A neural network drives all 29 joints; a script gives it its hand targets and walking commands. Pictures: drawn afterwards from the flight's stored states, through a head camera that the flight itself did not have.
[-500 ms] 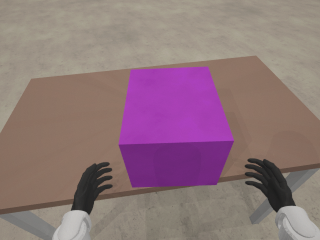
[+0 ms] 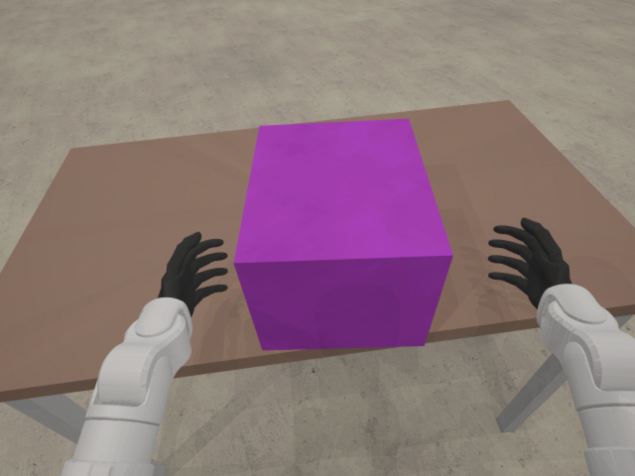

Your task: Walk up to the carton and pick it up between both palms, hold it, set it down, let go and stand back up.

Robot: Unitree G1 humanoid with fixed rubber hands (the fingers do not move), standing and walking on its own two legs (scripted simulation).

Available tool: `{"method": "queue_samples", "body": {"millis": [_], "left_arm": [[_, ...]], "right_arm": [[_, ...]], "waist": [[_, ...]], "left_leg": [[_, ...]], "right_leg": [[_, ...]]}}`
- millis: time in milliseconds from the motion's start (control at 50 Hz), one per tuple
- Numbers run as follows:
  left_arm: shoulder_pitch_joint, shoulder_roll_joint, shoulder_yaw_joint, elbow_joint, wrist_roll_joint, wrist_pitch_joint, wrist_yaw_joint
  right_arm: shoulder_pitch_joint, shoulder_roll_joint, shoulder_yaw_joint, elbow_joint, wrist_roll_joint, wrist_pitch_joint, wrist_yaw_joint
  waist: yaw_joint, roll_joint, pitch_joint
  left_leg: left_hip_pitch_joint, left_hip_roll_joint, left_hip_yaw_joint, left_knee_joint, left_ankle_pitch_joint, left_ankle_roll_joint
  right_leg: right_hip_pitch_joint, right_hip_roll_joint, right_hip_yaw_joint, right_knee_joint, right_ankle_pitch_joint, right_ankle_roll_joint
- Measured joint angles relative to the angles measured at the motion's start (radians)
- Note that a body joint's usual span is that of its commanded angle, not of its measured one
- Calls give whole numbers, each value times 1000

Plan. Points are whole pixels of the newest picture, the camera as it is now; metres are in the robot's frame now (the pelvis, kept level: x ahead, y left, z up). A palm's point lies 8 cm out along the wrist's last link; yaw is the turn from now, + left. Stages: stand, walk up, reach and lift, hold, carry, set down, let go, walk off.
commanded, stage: reach and lift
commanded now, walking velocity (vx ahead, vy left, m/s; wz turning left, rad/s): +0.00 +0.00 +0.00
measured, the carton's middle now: (337, 230) +0.46 -0.03 +0.06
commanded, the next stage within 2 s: none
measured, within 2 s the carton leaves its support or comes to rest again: neither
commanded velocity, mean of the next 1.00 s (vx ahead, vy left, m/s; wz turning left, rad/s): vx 0.00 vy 0.00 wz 0.00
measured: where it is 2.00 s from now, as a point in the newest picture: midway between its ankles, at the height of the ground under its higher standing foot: outside the picture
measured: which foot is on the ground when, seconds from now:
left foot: down 0.00-1.00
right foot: down 0.00-1.00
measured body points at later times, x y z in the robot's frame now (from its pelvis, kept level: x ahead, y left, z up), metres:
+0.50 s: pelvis -0.02 -0.01 +0.00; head -0.01 -0.02 +0.45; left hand +0.42 +0.16 +0.16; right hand +0.38 -0.26 +0.15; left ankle +0.00 +0.11 -0.75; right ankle +0.01 -0.12 -0.75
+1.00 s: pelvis +0.01 +0.00 +0.00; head +0.04 +0.00 +0.45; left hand +0.48 +0.16 +0.19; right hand +0.45 -0.26 +0.19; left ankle +0.00 +0.11 -0.75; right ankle +0.01 -0.12 -0.75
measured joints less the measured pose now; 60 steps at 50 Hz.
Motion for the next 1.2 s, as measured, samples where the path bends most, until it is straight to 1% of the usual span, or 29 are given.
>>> {"method": "queue_samples", "body": {"millis": [100, 160, 240, 320, 400, 440, 480, 520, 600, 680, 800, 920, 1020, 1120, 1200], "left_arm": [[-78, 6, 5, 35, 10, 30, 3], [-140, 9, 17, 88, 15, 50, -9], [-241, 24, 41, 209, 23, 75, -32], [-322, 48, 54, 268, 23, 65, -37], [-394, 65, 51, 343, 25, 62, -51], [-440, 75, 41, 400, 19, 60, -53], [-504, 81, 32, 479, 0, 61, -49], [-546, 84, 26, 519, -11, 49, -46], [-583, 82, 8, 547, -20, 26, -38], [-626, 75, -5, 612, -33, 18, -29], [-668, 82, -8, 633, -38, 19, -10], [-713, 87, -14, 662, -43, 17, 0], [-740, 86, -16, 689, -52, 9, 5], [-736, 78, -13, 689, -51, -5, 6], [-731, 63, -16, 713, -37, -15, 3]], "right_arm": [[-70, 9, 6, 8, 3, 35, -19], [-121, 11, 12, 32, 13, 59, -25], [-212, 17, 21, 126, 10, 93, -28], [-285, 21, 19, 180, 8, 94, -48], [-350, 23, 21, 235, -2, 94, -54], [-396, 22, 26, 288, 0, 95, -57], [-456, 12, 33, 363, -2, 100, -59], [-497, 4, 34, 404, 0, 96, -64], [-545, 1, 32, 444, 2, 73, -61], [-599, -14, 49, 515, 10, 62, -53], [-650, -35, 60, 546, 30, 55, -49], [-706, -62, 75, 625, 33, 43, -28], [-719, -70, 75, 632, 29, 29, -22], [-729, -64, 86, 646, 29, 17, -10], [-726, -55, 85, 689, 20, 2, -3]], "waist": [[-9, -5, -12], [-9, -6, -21], [-16, -12, -29], [-20, -13, -46], [-21, -10, -53], [-22, -6, -57], [-20, -6, -57], [-20, -5, -56], [-26, -3, -66], [-25, -2, -75], [-28, -9, -91], [-25, -4, -93], [-24, 3, -115], [-24, 6, -123], [-24, 4, -118]], "left_leg": [[-28, 8, -4, -5, 15, -9], [-33, 13, -6, -4, 18, -14], [-43, 16, -9, 6, 19, -19], [-81, 15, -14, 23, 19, -21], [-85, 12, -18, 12, 28, -21], [-94, 11, -18, 17, 27, -20], [-109, 10, -18, 32, 21, -19], [-122, 9, -20, 43, 16, -17], [-125, 5, -23, 23, 23, -14], [-124, 4, -21, 9, 23, -11], [-134, 6, -18, -10, 24, -9], [-126, 5, -18, -22, 19, -7], [-141, 6, -21, -31, 20, -7], [-138, 7, -19, -50, 28, -8], [-134, 7, -22, -67, 42, -9]], "right_leg": [[-28, 8, -3, -4, 14, -9], [-32, 14, -3, -6, 19, -14], [-45, 16, -6, 10, 16, -18], [-83, 16, -10, 32, 12, -21], [-87, 14, -12, 23, 18, -20], [-94, 13, -11, 24, 19, -18], [-107, 12, -11, 36, 16, -17], [-117, 11, -12, 42, 12, -15], [-119, 8, -13, 21, 19, -12], [-115, 8, -9, -2, 24, -8], [-121, 10, -3, -32, 33, -6], [-108, 10, 0, -57, 35, -4], [-118, 11, 0, -75, 41, -3], [-115, 13, 7, -97, 52, -4], [-113, 14, 8, -109, 63, -5]]}}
